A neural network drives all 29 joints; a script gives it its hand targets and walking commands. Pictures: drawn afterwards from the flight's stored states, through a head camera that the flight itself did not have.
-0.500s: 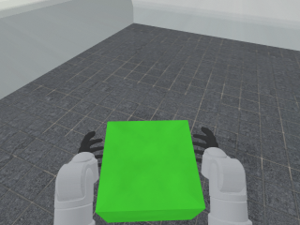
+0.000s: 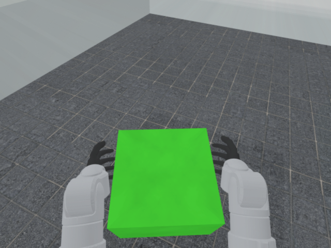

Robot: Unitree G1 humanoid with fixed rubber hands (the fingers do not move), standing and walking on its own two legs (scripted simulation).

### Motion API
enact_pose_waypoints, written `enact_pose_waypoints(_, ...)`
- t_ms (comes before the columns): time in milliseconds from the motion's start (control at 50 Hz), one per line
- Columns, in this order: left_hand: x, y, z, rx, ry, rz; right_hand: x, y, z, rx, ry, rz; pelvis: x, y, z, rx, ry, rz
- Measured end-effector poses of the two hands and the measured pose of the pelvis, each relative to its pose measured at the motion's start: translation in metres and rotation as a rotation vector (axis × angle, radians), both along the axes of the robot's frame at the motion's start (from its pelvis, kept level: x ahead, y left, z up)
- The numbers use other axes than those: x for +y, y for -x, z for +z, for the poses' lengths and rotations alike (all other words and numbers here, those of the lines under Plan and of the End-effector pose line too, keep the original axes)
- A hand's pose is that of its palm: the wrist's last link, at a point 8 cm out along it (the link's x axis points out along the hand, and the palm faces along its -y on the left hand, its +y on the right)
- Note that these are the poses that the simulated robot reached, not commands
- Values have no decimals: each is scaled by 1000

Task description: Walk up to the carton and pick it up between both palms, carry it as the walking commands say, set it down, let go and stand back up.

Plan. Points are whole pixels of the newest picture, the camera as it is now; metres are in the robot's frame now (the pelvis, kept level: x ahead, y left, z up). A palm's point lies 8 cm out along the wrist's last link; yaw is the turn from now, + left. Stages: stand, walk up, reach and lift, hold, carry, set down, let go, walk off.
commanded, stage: carry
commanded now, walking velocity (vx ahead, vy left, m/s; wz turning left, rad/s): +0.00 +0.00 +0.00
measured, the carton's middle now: (164, 182) +0.28 +0.00 +0.00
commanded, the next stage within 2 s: none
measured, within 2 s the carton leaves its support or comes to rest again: neither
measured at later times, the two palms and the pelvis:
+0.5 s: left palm (105, 167) +0.29 +0.14 +0.06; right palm (232, 161) +0.30 -0.16 +0.07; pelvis +0.02 -0.01 +0.00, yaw +0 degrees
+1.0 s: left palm (105, 166) +0.29 +0.14 +0.06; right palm (230, 161) +0.30 -0.16 +0.07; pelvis +0.03 -0.01 +0.00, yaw +0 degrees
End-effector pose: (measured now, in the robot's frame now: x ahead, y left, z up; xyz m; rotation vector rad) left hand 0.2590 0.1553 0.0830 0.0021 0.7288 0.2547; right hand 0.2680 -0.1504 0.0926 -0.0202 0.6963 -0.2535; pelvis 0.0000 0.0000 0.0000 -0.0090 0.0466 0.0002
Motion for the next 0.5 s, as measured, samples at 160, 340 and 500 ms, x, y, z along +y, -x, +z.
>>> enact_pose_waypoints(160, -10, -16, -5, -8, -1, -13, -10, -12, -6, -8, -9, -11, -7, -9, -1, -5, -6, 0)
enact_pose_waypoints(340, -14, -25, -15, -5, 6, -10, -15, -22, -15, -6, -12, -4, -12, -15, -1, -12, -8, 2)
enact_pose_waypoints(500, -13, -27, -22, -5, 17, 2, -14, -28, -21, -7, -5, 9, -15, -19, -1, -15, -8, 5)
